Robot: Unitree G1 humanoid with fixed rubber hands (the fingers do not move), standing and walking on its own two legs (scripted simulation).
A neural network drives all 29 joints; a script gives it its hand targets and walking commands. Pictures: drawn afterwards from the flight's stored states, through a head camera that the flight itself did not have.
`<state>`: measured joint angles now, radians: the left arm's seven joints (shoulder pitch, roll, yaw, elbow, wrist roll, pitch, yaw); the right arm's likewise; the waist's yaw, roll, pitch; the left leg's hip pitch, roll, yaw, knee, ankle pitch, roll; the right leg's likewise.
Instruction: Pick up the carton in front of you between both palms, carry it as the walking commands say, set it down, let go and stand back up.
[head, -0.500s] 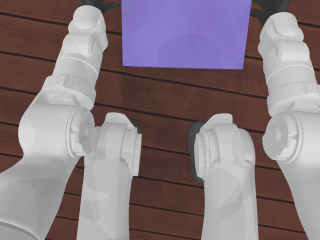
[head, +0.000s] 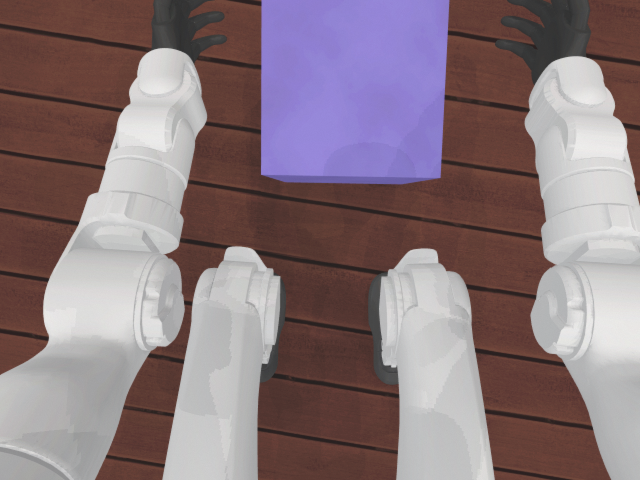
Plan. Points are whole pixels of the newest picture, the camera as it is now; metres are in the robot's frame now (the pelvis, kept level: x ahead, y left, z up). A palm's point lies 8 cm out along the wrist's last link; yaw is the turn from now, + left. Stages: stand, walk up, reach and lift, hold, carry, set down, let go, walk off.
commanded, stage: set down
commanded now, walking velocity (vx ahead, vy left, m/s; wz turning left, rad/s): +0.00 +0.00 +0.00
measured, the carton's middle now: (347, 111) +0.51 -0.03 -0.30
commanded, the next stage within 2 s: let go in 0.70 s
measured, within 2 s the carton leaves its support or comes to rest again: neither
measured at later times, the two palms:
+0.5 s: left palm out of the picture +0.53 +0.16 +0.03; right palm out of the picture +0.52 -0.24 +0.03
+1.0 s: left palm out of the picture +0.46 +0.18 +0.15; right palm out of the picture +0.45 -0.25 +0.15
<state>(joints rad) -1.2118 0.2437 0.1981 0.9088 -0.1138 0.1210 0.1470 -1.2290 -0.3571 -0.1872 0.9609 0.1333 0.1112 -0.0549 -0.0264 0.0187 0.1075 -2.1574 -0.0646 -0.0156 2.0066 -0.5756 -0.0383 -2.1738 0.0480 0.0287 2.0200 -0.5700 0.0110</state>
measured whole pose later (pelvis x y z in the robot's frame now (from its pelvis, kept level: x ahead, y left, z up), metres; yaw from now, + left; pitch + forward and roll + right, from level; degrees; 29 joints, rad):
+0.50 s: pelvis +0.02 +0.00 +0.13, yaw -1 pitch +47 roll +1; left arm -1.06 0.21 0.25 0.77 -0.05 0.17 0.11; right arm -1.09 -0.34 -0.27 0.84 0.06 0.16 0.02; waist -0.02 0.01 -0.08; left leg -1.88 -0.05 -0.03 1.52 -0.47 -0.03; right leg -1.89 0.05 0.04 1.53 -0.46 0.01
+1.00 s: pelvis +0.06 +0.00 +0.26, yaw -1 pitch +40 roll +1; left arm -0.62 0.14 0.22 0.63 0.09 0.12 0.03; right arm -0.65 -0.23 -0.26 0.69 -0.09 0.10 0.06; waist -0.01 0.01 -0.09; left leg -1.31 -0.04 -0.05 0.95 -0.33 -0.02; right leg -1.33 0.04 0.05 0.96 -0.32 0.00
